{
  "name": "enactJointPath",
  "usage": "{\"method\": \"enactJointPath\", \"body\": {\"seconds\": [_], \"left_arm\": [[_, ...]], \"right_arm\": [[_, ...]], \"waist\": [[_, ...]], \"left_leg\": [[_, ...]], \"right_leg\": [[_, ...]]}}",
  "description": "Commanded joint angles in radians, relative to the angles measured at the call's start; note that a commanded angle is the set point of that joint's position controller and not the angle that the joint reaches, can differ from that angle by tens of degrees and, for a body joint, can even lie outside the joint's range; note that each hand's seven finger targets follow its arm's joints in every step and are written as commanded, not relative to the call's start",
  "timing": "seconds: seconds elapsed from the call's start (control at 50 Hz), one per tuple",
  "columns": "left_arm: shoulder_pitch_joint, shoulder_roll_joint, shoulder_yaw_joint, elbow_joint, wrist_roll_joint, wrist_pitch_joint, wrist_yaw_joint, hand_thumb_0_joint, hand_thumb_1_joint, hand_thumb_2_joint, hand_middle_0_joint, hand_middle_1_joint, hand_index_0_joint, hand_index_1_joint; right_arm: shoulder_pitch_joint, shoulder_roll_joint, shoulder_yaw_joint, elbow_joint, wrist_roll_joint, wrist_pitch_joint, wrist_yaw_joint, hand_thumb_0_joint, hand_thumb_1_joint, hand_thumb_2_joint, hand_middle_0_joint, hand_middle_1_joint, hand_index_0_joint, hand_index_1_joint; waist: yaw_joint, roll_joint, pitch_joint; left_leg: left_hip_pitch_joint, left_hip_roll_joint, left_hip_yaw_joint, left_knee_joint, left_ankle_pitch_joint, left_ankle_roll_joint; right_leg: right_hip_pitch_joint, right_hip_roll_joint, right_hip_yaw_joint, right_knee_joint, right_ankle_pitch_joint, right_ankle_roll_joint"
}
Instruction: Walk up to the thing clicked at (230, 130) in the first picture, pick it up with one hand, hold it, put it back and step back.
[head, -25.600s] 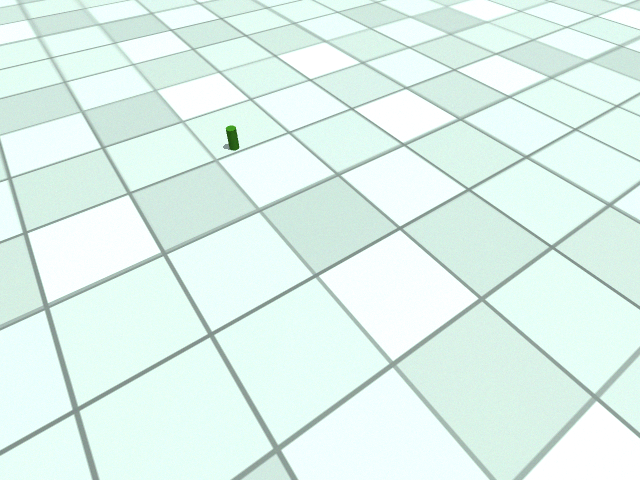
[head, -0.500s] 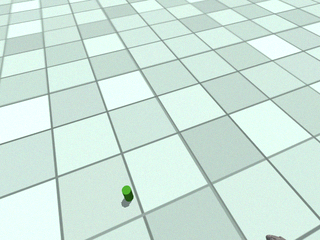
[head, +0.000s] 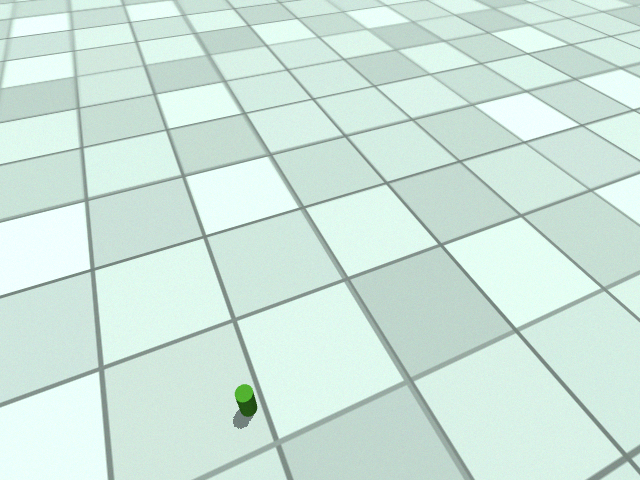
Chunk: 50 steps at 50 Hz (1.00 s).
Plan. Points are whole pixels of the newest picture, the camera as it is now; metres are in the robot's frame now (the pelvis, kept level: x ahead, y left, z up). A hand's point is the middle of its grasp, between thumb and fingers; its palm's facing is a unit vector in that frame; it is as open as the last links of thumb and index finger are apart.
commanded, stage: walk up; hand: left
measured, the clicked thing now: (246, 400) +0.50 +0.22 -0.72
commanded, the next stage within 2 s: stand in 0.40 s
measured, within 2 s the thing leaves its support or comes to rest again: neither
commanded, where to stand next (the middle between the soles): +0.12 +0.01 m, yaw +1 degrees
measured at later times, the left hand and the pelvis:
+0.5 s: hand out of the picture +0.07 +0.26 -0.16, palm faces -0.01 -0.94 -0.34, open 7.4 cm; pelvis +0.01 +0.00 +0.00, yaw +1 degrees
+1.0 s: hand out of the picture +0.09 +0.26 -0.15, palm faces -0.01 -0.94 -0.34, open 7.3 cm; pelvis +0.02 +0.00 +0.00, yaw +1 degrees
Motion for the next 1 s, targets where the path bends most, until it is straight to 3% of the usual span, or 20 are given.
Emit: {"method": "enactJointPath", "body": {"seconds": [0.0,0.08,0.44,0.52,0.62,0.82,0.88,0.94,0.98], "left_arm": [[-0.058,0.210,0.038,-0.053,0.007,-0.021,0.016,0.000,0.900,0.900,-0.200,-0.300,-0.200,-0.300],[-0.039,0.205,0.035,-0.049,0.006,-0.019,0.015,0.000,0.900,0.900,-0.200,-0.300,-0.200,-0.300],[-0.013,0.218,0.034,-0.055,0.008,-0.029,0.025,0.000,0.900,0.900,-0.200,-0.300,-0.200,-0.300],[-0.006,0.220,0.033,-0.060,0.007,-0.029,0.023,0.000,0.900,0.900,-0.200,-0.300,-0.200,-0.300],[0.000,0.216,0.031,-0.066,0.007,-0.028,0.023,0.000,0.900,0.900,-0.200,-0.300,-0.200,-0.300],[-0.007,0.220,0.032,-0.071,0.007,-0.021,0.022,0.000,0.900,0.900,-0.200,-0.300,-0.200,-0.300],[-0.009,0.223,0.033,-0.074,0.008,-0.023,0.022,0.000,0.900,0.900,-0.200,-0.300,-0.200,-0.300],[-0.004,0.220,0.034,-0.073,0.006,-0.020,0.021,0.000,0.900,0.900,-0.200,-0.300,-0.200,-0.300],[0.002,0.219,0.032,-0.074,0.007,-0.022,0.021,0.000,0.900,0.900,-0.200,-0.300,-0.200,-0.300]], "right_arm": [[-0.064,-0.211,-0.043,-0.067,0.004,-0.022,-0.015,0.000,-0.900,-0.900,0.200,0.300,0.200,0.300],[-0.071,-0.213,-0.044,-0.067,0.001,-0.022,-0.015,0.000,-0.900,-0.900,0.200,0.300,0.200,0.300],[-0.063,-0.206,-0.047,-0.077,-0.002,-0.020,-0.017,0.000,-0.900,-0.900,0.200,0.300,0.200,0.300],[-0.062,-0.203,-0.042,-0.078,-0.001,-0.020,-0.016,0.000,-0.900,-0.900,0.200,0.300,0.200,0.300],[-0.068,-0.205,-0.041,-0.077,0.001,-0.023,-0.017,0.000,-0.900,-0.900,0.200,0.300,0.200,0.300],[-0.062,-0.207,-0.038,-0.079,0.000,-0.022,-0.019,0.000,-0.900,-0.900,0.200,0.300,0.200,0.300],[-0.053,-0.205,-0.037,-0.080,-0.001,-0.022,-0.019,0.000,-0.900,-0.900,0.200,0.300,0.200,0.300],[-0.060,-0.210,-0.038,-0.080,0.000,-0.022,-0.019,0.000,-0.900,-0.900,0.200,0.300,0.200,0.300],[-0.054,-0.210,-0.038,-0.080,0.001,-0.023,-0.018,0.000,-0.900,-0.900,0.200,0.300,0.200,0.300]], "waist": [[-0.002,0.015,-0.087],[0.004,0.038,-0.068],[-0.006,-0.002,-0.093],[-0.004,0.011,-0.092],[0.002,0.015,-0.110],[0.001,0.005,-0.090],[-0.003,0.004,-0.098],[0.002,0.020,-0.093],[0.001,0.007,-0.102]], "left_leg": [[0.020,0.080,-0.091,-0.074,-0.011,0.049],[0.007,0.083,-0.103,-0.097,-0.064,0.050],[0.049,0.084,-0.098,-0.073,0.094,0.044],[0.030,0.080,-0.092,-0.075,0.074,0.044],[0.055,0.089,-0.095,-0.065,0.156,0.043],[0.034,0.086,-0.101,-0.084,0.106,0.039],[0.041,0.083,-0.094,-0.072,0.137,0.040],[0.036,0.081,-0.093,-0.076,0.101,0.039],[0.047,0.087,-0.098,-0.072,0.145,0.041]], "right_leg": [[-0.021,-0.079,0.062,-0.086,0.037,-0.053],[-0.036,-0.075,0.061,-0.086,0.014,-0.051],[-0.018,-0.092,0.055,-0.087,0.102,-0.043],[-0.002,-0.097,0.055,-0.093,0.104,-0.043],[0.010,-0.098,0.046,-0.080,0.149,-0.045],[0.003,-0.095,0.042,-0.085,0.087,-0.047],[0.009,-0.098,0.042,-0.083,0.127,-0.049],[0.002,-0.097,0.045,-0.086,0.094,-0.051],[0.013,-0.098,0.042,-0.081,0.132,-0.050]]}}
